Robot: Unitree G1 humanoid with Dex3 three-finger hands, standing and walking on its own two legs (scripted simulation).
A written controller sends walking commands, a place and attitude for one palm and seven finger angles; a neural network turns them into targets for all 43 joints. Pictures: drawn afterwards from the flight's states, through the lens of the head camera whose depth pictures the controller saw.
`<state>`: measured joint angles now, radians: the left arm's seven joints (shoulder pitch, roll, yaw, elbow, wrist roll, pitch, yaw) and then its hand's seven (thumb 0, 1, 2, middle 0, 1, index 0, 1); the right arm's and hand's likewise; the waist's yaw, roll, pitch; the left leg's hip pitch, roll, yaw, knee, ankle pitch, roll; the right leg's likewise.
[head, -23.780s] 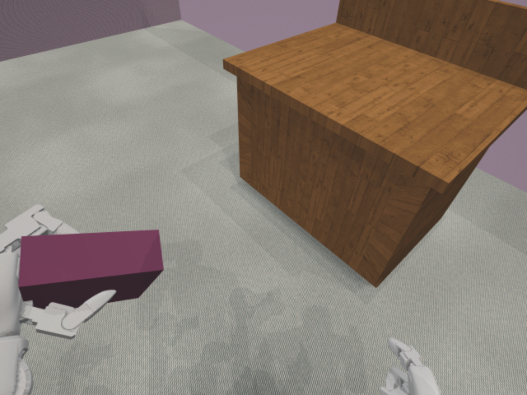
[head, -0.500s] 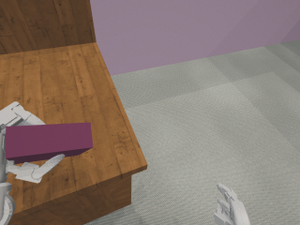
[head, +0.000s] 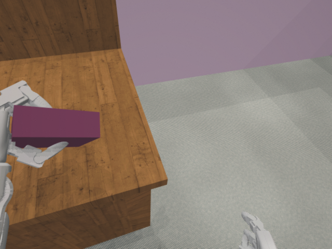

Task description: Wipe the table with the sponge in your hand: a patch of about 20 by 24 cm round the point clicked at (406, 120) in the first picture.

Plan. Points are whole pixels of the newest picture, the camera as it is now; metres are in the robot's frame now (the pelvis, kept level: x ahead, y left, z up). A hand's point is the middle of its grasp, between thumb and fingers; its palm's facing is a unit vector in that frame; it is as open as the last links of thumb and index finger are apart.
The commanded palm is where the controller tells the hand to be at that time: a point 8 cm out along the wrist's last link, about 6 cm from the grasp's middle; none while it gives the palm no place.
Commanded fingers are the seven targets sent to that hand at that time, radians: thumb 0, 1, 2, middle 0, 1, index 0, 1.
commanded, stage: turn the palm down, sponge in hand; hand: left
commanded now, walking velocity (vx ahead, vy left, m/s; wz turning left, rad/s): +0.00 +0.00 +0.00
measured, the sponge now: (65, 131) +0.28 +0.24 +0.16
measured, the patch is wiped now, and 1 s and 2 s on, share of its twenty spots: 0.00 0.00 0.00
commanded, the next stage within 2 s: none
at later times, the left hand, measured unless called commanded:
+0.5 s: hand (51, 154) +0.24 +0.25 +0.15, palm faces +0.38 -0.58 -0.72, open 9.1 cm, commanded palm +0.19 +0.27 +0.19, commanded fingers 0.00 0.10 1.30 -1.20 -1.60 -1.20 -1.60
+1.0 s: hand (53, 151) +0.25 +0.25 +0.13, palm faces +0.25 -0.38 -0.89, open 9.1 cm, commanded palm +0.21 +0.27 +0.19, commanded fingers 0.00 0.10 1.30 -1.20 -1.60 -1.20 -1.60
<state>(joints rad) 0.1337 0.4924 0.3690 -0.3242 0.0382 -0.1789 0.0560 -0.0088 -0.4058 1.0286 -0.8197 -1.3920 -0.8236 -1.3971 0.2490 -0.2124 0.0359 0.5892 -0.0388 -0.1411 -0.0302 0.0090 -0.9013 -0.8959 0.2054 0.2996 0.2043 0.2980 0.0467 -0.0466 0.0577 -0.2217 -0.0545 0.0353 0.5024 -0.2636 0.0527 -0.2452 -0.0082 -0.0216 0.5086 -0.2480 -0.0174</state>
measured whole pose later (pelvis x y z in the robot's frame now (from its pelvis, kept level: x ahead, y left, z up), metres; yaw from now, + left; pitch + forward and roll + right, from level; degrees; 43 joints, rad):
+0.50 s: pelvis +0.01 -0.05 -0.01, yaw +2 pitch -1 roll +0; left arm 0.23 0.50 0.30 -0.24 0.20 0.06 0.08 -0.01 -0.40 1.03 -0.82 -1.40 -0.82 -1.40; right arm 0.13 -0.28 0.00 0.66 -0.02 -0.03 -0.05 0.01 -0.90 -0.90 0.21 0.30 0.21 0.30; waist 0.07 0.09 0.00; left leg -0.27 0.00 -0.03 0.59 -0.31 0.00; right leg -0.26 0.05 -0.09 0.55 -0.28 -0.07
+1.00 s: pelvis +0.04 -0.02 +0.00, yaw +0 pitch +1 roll +0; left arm 0.41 0.54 0.20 -0.46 0.46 0.19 0.12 -0.01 -0.41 1.03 -0.82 -1.40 -0.82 -1.40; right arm 0.13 -0.28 -0.02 0.62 0.00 0.04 -0.06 0.01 -0.90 -0.90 0.20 0.30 0.20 0.30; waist 0.08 0.08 -0.03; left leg -0.23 -0.03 0.02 0.54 -0.34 0.04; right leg -0.25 0.02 -0.03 0.53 -0.31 -0.03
